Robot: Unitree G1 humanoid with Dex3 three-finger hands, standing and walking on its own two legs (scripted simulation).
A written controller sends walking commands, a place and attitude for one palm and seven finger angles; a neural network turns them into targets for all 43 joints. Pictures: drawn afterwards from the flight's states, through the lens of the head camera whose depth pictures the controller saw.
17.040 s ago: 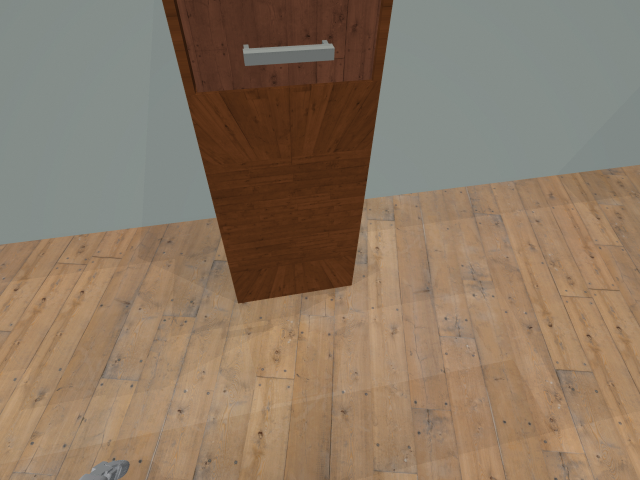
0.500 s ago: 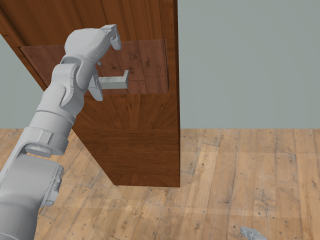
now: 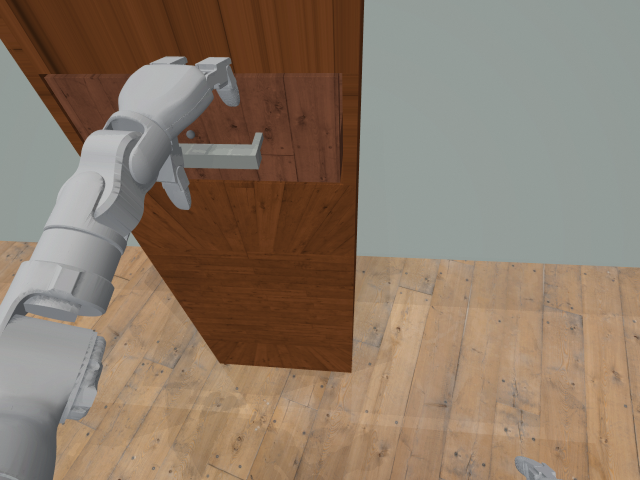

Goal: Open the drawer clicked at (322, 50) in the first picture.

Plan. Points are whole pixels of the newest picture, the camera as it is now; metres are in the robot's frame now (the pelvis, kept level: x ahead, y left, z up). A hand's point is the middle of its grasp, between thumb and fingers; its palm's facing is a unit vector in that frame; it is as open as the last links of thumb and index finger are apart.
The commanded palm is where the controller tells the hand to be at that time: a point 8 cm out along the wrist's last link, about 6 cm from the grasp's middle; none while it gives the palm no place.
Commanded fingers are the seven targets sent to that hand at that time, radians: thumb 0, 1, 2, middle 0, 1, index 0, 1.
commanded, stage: move the hooked fingers above the handle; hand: left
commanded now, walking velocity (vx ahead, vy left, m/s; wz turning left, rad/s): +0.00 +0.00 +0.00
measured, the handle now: (199, 146) +0.51 +0.19 +0.14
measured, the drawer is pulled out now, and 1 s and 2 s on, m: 0.00 0.00 0.00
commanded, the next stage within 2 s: lower the fingers behind the handle in 0.08 s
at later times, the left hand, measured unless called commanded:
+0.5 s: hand (150, 165) +0.44 +0.23 +0.17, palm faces -0.01 -0.02 -1.00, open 14.0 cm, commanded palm +0.43 +0.23 +0.24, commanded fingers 0.00 -0.50 0.30 -0.30 -1.20 -0.30 -1.20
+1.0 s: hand (172, 179) +0.45 +0.22 +0.14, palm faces -0.05 -0.02 -1.00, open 13.8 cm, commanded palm +0.43 +0.22 +0.21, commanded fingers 0.00 -0.50 0.30 -0.30 -1.20 -0.30 -1.20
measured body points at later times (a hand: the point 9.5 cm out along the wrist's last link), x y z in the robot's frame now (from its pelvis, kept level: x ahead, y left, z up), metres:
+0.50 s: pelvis +0.00 +0.01 +0.00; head +0.04 -0.01 +0.45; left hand +0.43 +0.23 +0.23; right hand +0.11 -0.26 -0.13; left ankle -0.01 +0.11 -0.74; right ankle -0.01 -0.10 -0.74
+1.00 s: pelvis +0.01 +0.01 +0.00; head +0.05 -0.02 +0.44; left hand +0.45 +0.22 +0.19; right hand +0.13 -0.23 -0.14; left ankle -0.01 +0.11 -0.74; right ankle -0.01 -0.10 -0.74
